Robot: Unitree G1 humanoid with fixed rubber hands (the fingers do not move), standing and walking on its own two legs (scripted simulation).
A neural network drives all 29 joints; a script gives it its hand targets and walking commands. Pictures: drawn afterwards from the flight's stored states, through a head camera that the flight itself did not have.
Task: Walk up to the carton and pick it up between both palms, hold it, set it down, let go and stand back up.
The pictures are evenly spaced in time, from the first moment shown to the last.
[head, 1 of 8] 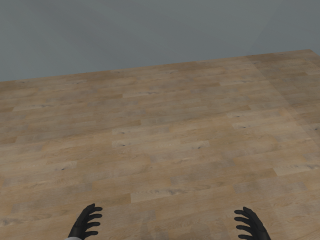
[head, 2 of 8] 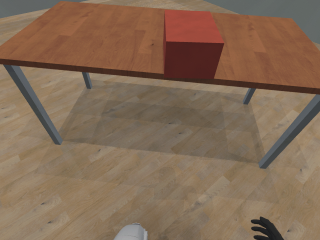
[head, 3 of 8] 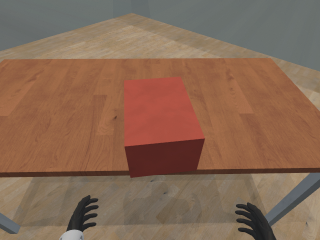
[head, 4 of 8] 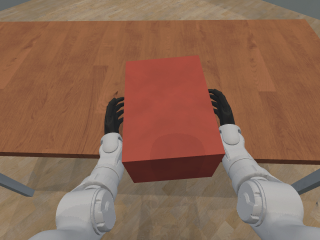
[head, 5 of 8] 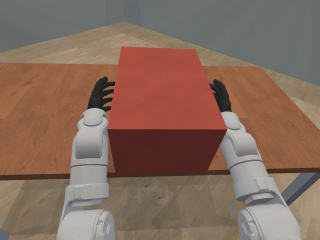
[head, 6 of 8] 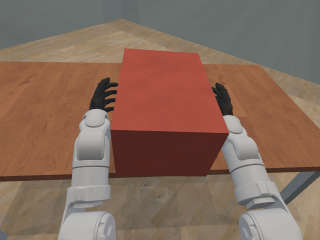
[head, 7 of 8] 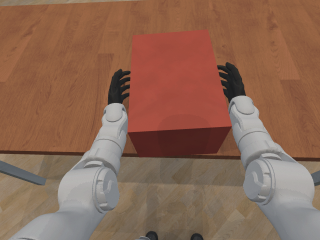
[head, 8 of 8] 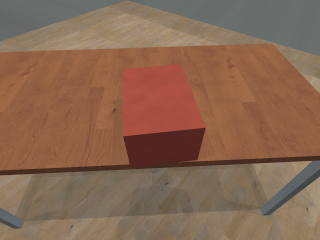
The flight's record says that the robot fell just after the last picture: no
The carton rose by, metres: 0.17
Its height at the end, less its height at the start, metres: +0.00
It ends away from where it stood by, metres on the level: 0.01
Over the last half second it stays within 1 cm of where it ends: yes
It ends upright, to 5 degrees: yes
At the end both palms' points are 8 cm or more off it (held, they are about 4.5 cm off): yes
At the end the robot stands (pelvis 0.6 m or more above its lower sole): yes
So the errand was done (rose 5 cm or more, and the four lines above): yes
